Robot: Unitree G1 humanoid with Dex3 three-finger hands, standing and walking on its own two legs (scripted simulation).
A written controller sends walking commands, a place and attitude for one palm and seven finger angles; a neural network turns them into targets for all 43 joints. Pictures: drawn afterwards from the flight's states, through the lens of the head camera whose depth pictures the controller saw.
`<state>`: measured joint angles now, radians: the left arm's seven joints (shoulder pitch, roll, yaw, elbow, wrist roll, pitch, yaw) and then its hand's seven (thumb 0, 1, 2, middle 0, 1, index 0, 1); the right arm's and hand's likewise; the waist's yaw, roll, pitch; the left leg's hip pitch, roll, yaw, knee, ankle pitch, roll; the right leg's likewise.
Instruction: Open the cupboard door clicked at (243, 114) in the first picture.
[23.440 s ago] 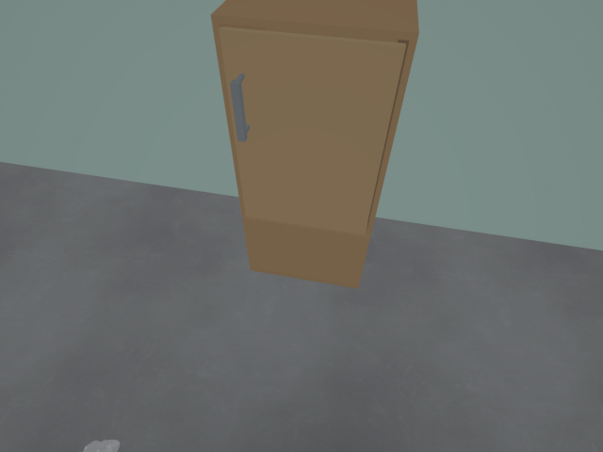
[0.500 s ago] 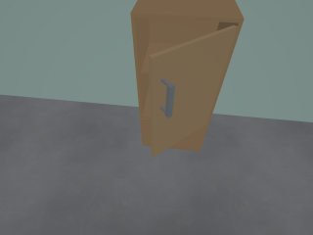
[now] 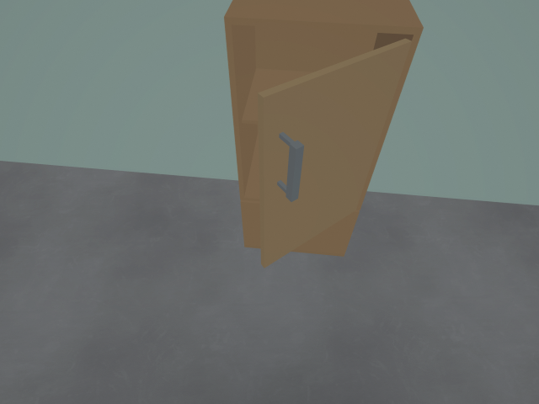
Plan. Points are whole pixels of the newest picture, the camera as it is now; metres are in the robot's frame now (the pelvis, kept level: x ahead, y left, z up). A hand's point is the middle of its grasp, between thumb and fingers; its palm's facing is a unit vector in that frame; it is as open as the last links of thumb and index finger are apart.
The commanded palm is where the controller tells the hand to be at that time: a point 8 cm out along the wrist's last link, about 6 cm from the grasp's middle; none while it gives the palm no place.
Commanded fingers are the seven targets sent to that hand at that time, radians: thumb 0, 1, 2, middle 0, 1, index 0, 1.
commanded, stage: walk to a spot facing it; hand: left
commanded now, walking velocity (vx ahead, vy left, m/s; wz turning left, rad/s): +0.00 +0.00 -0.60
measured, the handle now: (288, 168) +0.57 +0.00 +0.00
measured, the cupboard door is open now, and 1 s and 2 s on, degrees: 42 42 42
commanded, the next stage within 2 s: none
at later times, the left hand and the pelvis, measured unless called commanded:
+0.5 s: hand out of the picture +0.10 +0.14 -0.16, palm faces -0.16 -0.95 -0.28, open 7.4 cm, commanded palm none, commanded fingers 0.00 0.90 0.90 -0.20 -0.30 -0.20 -0.30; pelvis +0.00 -0.05 -0.01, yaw -14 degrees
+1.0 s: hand (197, 370) +0.21 +0.15 -0.18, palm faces -0.45 -0.87 -0.21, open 7.4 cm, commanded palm none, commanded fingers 0.00 0.90 0.90 -0.20 -0.30 -0.20 -0.30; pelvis +0.04 -0.01 +0.00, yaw -31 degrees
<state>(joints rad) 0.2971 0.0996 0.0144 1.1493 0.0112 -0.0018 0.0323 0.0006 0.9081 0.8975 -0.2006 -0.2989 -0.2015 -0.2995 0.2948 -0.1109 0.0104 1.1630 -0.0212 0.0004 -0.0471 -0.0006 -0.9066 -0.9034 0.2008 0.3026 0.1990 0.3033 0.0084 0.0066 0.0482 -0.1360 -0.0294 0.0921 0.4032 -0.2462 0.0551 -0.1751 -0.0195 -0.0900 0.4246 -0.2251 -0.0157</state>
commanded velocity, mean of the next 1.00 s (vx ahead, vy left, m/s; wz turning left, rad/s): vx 0.00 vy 0.00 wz -0.60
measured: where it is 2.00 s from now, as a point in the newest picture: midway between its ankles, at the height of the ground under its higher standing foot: outside the picture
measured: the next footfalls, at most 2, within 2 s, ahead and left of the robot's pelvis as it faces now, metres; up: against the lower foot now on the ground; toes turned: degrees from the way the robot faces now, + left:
left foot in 0.84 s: +0.11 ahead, +0.08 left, +0.00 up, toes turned -27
right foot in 1.20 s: +0.00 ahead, -0.16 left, +0.00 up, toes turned -44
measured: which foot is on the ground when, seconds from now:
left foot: down 0.00-0.32, up 0.34-0.82, down 0.84-1.00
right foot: down 0.00-0.82, up 0.84-1.00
